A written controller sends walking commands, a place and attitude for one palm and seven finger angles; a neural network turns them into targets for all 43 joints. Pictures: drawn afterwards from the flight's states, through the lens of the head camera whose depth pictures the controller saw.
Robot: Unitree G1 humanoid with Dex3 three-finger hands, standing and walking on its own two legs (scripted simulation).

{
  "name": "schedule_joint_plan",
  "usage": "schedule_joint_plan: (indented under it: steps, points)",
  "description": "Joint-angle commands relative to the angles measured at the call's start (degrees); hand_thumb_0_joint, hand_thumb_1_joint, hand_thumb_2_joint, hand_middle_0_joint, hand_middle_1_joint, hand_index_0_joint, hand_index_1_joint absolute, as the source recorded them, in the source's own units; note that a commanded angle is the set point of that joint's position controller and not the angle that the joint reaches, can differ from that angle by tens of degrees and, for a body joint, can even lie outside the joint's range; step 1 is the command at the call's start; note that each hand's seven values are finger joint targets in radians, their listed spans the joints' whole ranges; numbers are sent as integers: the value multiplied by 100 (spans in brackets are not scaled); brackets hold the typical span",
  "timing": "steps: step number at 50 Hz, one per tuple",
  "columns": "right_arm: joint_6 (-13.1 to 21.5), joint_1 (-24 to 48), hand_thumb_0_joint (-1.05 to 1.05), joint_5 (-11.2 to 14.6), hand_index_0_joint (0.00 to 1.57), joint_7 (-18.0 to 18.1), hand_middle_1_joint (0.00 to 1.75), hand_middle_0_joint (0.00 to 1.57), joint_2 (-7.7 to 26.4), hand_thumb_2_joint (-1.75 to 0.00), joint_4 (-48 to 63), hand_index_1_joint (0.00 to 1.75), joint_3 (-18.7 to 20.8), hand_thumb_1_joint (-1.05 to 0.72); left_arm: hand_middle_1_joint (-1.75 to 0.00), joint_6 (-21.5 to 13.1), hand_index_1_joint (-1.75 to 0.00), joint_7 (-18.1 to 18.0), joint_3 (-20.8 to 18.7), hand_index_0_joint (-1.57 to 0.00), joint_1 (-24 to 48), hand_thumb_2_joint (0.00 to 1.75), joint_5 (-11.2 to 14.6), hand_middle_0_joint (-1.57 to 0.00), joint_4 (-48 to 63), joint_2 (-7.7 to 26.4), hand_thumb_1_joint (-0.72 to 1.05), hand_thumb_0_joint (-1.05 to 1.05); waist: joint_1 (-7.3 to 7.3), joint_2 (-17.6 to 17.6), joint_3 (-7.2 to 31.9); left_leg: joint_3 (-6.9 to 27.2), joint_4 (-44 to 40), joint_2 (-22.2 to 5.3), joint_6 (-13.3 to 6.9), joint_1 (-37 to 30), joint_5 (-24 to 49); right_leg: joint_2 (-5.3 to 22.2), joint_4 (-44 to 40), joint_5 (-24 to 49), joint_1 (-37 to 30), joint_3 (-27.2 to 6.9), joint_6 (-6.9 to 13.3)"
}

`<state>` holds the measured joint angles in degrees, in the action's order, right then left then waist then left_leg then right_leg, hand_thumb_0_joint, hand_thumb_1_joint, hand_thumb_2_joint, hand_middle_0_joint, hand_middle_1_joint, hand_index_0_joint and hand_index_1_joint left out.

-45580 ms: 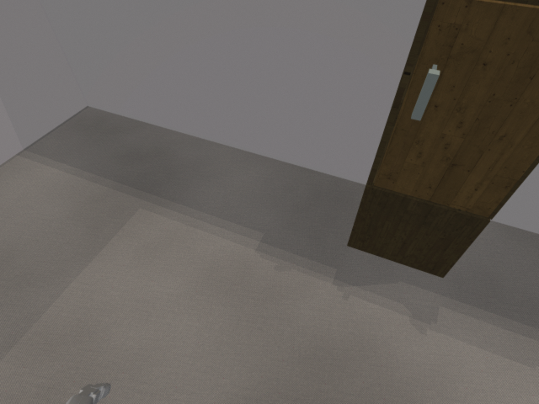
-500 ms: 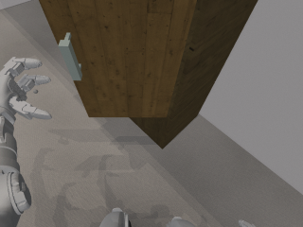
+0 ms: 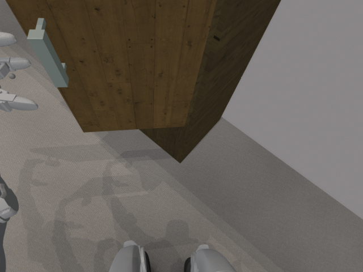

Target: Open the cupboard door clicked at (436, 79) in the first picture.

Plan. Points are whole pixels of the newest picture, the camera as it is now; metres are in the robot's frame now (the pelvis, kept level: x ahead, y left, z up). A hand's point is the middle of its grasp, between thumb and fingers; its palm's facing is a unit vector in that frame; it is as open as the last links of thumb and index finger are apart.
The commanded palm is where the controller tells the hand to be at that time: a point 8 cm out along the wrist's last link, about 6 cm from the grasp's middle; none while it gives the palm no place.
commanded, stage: move the hooked fingers beside the handle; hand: left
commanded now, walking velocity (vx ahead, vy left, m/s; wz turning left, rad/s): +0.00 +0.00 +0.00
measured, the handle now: (52, 54) +0.55 +0.24 +0.09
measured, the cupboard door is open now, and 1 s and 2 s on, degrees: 47 47 47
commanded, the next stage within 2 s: slide the fingers in behind the handle in 0.86 s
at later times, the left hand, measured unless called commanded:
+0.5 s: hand (8, 77) +0.48 +0.30 +0.10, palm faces +0.08 -1.00 -0.02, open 14.0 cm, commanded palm +0.47 +0.34 +0.09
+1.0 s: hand (6, 76) +0.48 +0.30 +0.11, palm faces +0.08 -1.00 -0.01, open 14.0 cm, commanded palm +0.46 +0.33 +0.09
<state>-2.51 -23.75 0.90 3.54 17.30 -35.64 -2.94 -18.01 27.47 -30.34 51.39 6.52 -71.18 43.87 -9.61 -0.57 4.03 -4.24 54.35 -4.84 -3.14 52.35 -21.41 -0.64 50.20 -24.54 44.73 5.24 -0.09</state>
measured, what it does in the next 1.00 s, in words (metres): stands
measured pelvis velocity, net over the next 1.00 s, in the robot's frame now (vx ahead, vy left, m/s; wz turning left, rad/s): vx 0.00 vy -0.01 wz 0.00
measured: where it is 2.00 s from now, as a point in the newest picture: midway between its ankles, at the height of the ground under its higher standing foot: outside the picture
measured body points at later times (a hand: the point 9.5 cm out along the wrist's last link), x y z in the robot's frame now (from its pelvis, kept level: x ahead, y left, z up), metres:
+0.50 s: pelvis +0.01 +0.00 +0.00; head +0.13 +0.04 +0.43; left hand +0.47 +0.35 +0.10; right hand +0.02 -0.28 -0.10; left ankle +0.04 +0.08 -0.68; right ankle -0.01 -0.13 -0.68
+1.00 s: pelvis +0.00 -0.01 +0.00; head +0.12 +0.03 +0.43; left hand +0.47 +0.35 +0.11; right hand +0.00 -0.28 -0.10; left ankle +0.04 +0.08 -0.68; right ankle -0.01 -0.13 -0.68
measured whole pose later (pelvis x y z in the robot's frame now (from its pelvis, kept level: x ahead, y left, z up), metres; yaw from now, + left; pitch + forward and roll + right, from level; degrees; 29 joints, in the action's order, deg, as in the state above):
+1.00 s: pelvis +0.00 -0.01 +0.00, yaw +0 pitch +19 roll -5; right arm -4.8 -23.8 1.2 2.9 17.0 -35.2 -3.1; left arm -19.0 28.3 -31.4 49.6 8.0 -70.7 44.5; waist -9.2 -1.1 5.0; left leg -3.3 55.9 -5.6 -2.6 53.0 -22.4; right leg -1.6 51.0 -25.3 44.9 5.7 0.4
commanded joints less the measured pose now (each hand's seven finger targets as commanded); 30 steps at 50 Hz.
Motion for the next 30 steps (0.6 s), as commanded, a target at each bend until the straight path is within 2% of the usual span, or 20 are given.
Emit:
schedule_joint_plan:
  steps: [1, 2, 3, 5, 7, 9, 10, 11, 12, 13, 15, 18, 20, 21, 22, 25, 26, 27, 29, 30]
  points:
    - [50, -977, 0, -35, 20, 88, 30, 20, 1178, -90, 277, 30, 454, -90, -120, -492, -120, 22, -340, -30, 2451, 30, 168, -30, 1240, 2099, -50, 0, 48, -1069, 2717, 820, -407, 149, 112, -3070, 2194, -336, -526, 1518, 108, -234, 105]
    - [28, -1000, 0, -32, 20, 94, 30, 20, 1209, -90, 253, 30, 463, -90, -120, -494, -120, 36, -397, -30, 2559, 30, 142, -30, 1251, 2225, -50, 0, 26, -1064, 2814, 853, -396, 129, 123, -3123, 2251, -338, -516, 1555, 115, -236, 87]
    - [-1, -1006, 0, -21, 20, 81, 30, 20, 1178, -90, 245, 30, 458, -90, -120, -456, -120, 72, -237, -30, 2535, 30, 139, -30, 1160, 2027, -50, 0, -5, -1179, 2733, 849, -401, 130, 129, -3171, 2246, -343, -539, 1514, 223, -219, 86]
    - [-41, -1008, 0, -31, 20, 54, 30, 20, 1172, -90, 287, 30, 464, -90, -120, -374, -120, 129, -206, -30, 2164, 30, 134, -30, 1062, 1914, -50, 0, 104, -1288, 2720, 835, -423, 138, 149, -3203, 2322, -342, -545, 1525, 214, -191, 103]
    - [-92, -1036, 0, -42, 20, 35, 30, 20, 1156, -90, 317, 30, 488, -90, -120, -343, -120, 178, -159, -30, 1960, 30, 186, -30, 1247, 1765, -50, 0, 163, -1341, 2988, 857, -406, 106, 171, -3517, 2707, -360, -520, 1688, 217, -153, 102]
    - [-143, -1019, 0, -35, 20, 15, 30, 20, 1149, -90, 338, 30, 488, -90, -120, -240, -120, 215, -83, -30, 1817, 30, 247, -30, 1195, 1621, -50, 0, 117, -1034, 2773, 803, -397, 119, 129, -3276, 2601, -364, -561, 1766, 145, -156, 72]
    - [-157, -1026, 0, -35, 20, 17, 30, 20, 1168, -90, 362, 30, 500, -90, -120, -227, -120, 203, -218, -30, 1768, 30, 249, -30, 1233, 1783, -50, 0, 177, -977, 2727, 812, -424, 129, 123, -3159, 2563, -364, -554, 1771, 38, -149, 82]
    - [-161, -1030, 0, -31, 20, 19, 30, 20, 1156, -90, 383, 30, 497, -90, -120, -230, -120, 199, -194, -30, 1719, 30, 319, -30, 1213, 1667, -50, 0, 154, -943, 2669, 794, -422, 140, 109, -3170, 2627, -379, -551, 1815, 44, -142, 98]
    - [-165, -1019, 0, -31, 20, 10, 30, 20, 1164, -90, 398, 30, 509, -90, -120, -261, -120, 176, -252, -30, 1844, 30, 329, -30, 1415, 1743, -50, 0, 155, -891, 2795, 783, -419, 136, 101, -3193, 2641, -376, -544, 1894, -30, -160, 71]
    - [-160, -1000, 0, -39, 20, -1, 30, 20, 1154, -90, 408, 30, 527, -90, -120, -317, -120, 139, -323, -30, 1906, 30, 325, -30, 1590, 1810, -50, 0, 181, -1066, 2852, 791, -413, 139, 118, -3275, 2699, -376, -530, 1901, -27, -159, 83]
    - [-146, -971, 0, -43, 20, -14, 30, 20, 1149, -90, 417, 30, 531, -90, -120, -415, -120, 34, -397, -30, 1897, 30, 294, -30, 1682, 1876, -50, 0, 189, -1063, 2788, 805, -427, 139, 126, -3250, 2595, -384, -527, 1804, -19, -166, 100]
    - [-131, -924, 0, -39, 20, -18, 30, 20, 1128, -90, 341, 30, 514, -90, -120, -549, -120, -84, -311, -30, 2202, 30, 242, -30, 1657, 1803, -50, 0, 76, -1210, 2601, 844, -426, 126, 150, -3309, 2365, -388, -541, 1570, 210, -170, 102]
    - [-117, -889, 0, -29, 20, -14, 30, 20, 1133, -90, 348, 30, 505, -90, -120, -562, -120, -103, -298, -30, 2141, 30, 202, -30, 1558, 1814, -50, 0, 93, -1204, 2530, 852, -468, 130, 151, -3245, 2196, -386, -552, 1453, 190, -166, 112]
    - [-125, -896, 0, -30, 20, 1, 30, 20, 1134, -90, 345, 30, 495, -90, -120, -585, -120, -93, -231, -30, 2206, 30, 224, -30, 1614, 1735, -50, 0, 78, -1235, 2608, 859, -443, 135, 147, -3337, 2276, -392, -532, 1473, 214, -166, 131]
    - [-137, -844, 0, -9, 20, 4, 30, 20, 1111, -90, 316, 30, 476, -90, -120, -545, -120, -67, -68, -30, 2239, 30, 194, -30, 1442, 1596, -50, 0, 29, -1317, 2466, 864, -458, 129, 160, -3320, 2103, -378, -575, 1360, 365, -174, 111]
    - [-135, -833, 0, 14, 20, 47, 30, 20, 1139, -90, 292, 30, 437, -90, -120, -382, -120, 10, 158, -30, 2308, 30, 187, -30, 1067, 1446, -50, 0, -85, -1017, 2140, 864, -491, 144, 120, -2968, 1644, -351, -628, 1151, 419, -180, 93]
    - [-121, -861, 0, -6, 20, 68, 30, 20, 1147, -90, 300, 30, 425, -90, -120, -387, -120, 34, 101, -30, 2364, 30, 229, -30, 1091, 1477, -50, 0, -54, -994, 2265, 888, -473, 149, 118, -3037, 1784, -354, -580, 1220, 363, -162, 118]
    - [-121, -829, 0, -4, 20, 76, 30, 20, 1150, -90, 299, 30, 437, -90, -120, -396, -120, 57, 126, -30, 2457, 30, 216, -30, 1213, 1519, -50, 0, -29, -1236, 2428, 883, -458, 142, 142, -3173, 1866, -335, -565, 1253, 402, -180, 112]
    - [-106, -831, 0, -17, 20, 68, 30, 20, 1130, -90, 300, 30, 437, -90, -120, -408, -120, 66, 221, -30, 2472, 30, 239, -30, 1288, 1366, -50, 0, -41, -1211, 2562, 912, -431, 135, 145, -3272, 1913, -329, -556, 1242, 458, -165, 106]
    - [-100, -867, 0, -29, 20, 64, 30, 20, 1141, -90, 293, 30, 444, -90, -120, -431, -120, 42, 77, -30, 2396, 30, 251, -30, 1310, 1491, -50, 0, 12, -1119, 2656, 942, -425, 125, 152, -3313, 2019, -339, -536, 1290, 393, -149, 115]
